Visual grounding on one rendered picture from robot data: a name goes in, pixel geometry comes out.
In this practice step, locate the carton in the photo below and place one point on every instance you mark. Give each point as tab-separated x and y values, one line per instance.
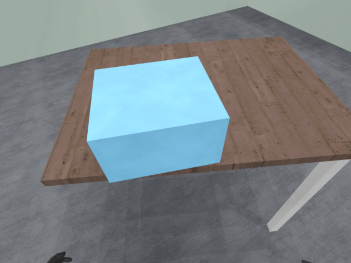
156	117

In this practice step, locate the table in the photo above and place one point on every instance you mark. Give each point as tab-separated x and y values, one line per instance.
281	112

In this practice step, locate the robot left hand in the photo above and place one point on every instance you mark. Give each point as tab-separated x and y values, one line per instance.
59	258

